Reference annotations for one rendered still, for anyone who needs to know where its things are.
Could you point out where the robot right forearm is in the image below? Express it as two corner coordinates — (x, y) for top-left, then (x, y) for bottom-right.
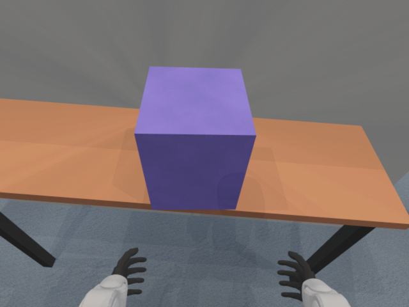
(302, 278), (351, 307)

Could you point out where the robot left forearm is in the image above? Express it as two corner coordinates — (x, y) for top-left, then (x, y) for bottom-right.
(79, 274), (128, 307)

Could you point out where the left robot hand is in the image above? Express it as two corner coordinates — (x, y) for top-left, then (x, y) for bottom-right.
(111, 248), (147, 295)

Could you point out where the right robot hand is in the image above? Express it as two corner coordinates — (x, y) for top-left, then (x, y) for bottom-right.
(277, 251), (316, 302)

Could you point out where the carton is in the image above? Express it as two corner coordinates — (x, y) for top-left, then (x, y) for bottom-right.
(134, 67), (256, 210)

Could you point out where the table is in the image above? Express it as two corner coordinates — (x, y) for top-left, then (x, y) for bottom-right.
(0, 98), (409, 282)

